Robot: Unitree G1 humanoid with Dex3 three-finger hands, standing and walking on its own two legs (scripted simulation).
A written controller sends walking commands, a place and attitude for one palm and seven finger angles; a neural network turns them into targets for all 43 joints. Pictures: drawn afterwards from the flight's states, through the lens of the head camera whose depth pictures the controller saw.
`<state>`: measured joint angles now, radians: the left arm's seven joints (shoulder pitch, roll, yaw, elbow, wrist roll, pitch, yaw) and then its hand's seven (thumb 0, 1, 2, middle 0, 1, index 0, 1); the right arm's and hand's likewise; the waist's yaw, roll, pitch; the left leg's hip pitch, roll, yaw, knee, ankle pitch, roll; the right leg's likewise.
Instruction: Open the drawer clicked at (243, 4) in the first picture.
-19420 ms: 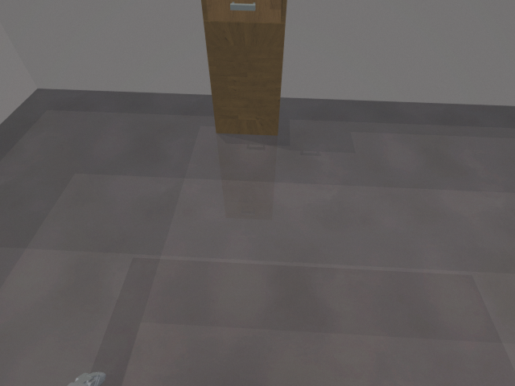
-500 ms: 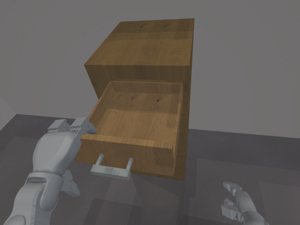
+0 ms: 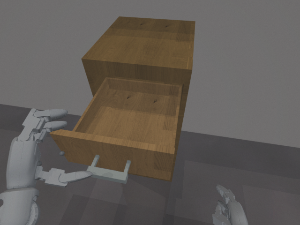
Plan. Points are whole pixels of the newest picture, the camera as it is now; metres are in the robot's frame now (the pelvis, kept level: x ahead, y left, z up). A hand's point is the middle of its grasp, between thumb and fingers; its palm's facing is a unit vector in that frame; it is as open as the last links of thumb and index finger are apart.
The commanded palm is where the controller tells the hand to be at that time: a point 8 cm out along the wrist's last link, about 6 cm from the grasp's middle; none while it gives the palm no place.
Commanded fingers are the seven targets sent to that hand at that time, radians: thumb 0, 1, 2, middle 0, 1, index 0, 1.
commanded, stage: draw the hand back to the body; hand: left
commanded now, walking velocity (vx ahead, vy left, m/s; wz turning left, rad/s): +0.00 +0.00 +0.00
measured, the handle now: (109, 167) +0.27 +0.16 -0.01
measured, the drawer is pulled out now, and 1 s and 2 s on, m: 0.29 0.29 0.29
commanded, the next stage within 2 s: step back with the hand held close in 0.70 s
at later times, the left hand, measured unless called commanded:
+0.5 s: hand (37, 150) +0.20 +0.26 +0.16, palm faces +0.42 -0.81 -0.41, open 8.6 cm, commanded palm +0.14 +0.30 +0.18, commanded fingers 0.00 0.90 0.90 -0.20 -0.30 -0.20 -0.30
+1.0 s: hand (40, 154) +0.19 +0.25 +0.17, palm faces +0.37 -0.80 -0.47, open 7.4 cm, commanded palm +0.12 +0.29 +0.18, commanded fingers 0.00 0.90 0.90 -0.20 -0.30 -0.20 -0.30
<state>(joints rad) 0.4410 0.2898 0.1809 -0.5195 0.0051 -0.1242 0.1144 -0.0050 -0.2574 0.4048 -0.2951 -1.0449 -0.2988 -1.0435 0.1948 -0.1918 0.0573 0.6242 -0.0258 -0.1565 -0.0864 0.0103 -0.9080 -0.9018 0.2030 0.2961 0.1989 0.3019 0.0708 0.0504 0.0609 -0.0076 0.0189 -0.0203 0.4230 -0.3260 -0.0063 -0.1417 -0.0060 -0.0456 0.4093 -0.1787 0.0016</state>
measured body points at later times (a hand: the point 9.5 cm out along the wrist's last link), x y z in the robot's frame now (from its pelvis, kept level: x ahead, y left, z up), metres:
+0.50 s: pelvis +0.02 +0.02 +0.00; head +0.01 +0.01 +0.45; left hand +0.17 +0.30 +0.19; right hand +0.22 -0.19 -0.07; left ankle -0.05 +0.12 -0.74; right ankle +0.03 -0.12 -0.74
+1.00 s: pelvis +0.00 +0.01 +0.00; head +0.02 +0.00 +0.45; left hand +0.17 +0.29 +0.19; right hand +0.20 -0.21 -0.08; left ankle -0.05 +0.12 -0.74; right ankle +0.03 -0.12 -0.74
